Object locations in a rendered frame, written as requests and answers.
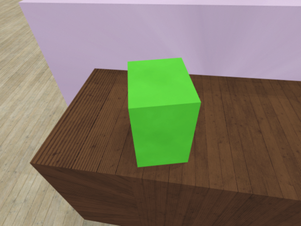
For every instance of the pedestal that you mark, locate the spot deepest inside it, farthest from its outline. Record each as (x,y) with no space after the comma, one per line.
(244,167)

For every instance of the carton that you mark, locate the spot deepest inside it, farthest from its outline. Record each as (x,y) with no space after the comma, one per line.
(163,108)

